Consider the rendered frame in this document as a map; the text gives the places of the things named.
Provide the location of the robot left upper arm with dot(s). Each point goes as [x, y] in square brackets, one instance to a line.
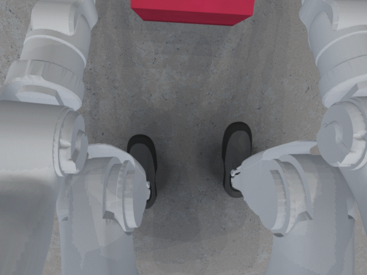
[40, 144]

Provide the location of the robot foot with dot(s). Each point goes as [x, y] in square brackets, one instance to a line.
[236, 147]
[142, 148]

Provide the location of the right robot foot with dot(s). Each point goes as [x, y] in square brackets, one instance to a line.
[236, 147]

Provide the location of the robot right upper arm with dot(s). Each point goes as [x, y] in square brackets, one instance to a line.
[342, 142]

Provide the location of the carton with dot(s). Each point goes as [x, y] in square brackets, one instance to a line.
[207, 12]

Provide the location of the robot right forearm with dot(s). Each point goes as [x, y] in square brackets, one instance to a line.
[337, 37]

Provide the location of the left robot foot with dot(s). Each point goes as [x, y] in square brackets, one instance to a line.
[142, 148]

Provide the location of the robot left forearm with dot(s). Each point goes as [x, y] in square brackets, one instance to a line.
[51, 66]

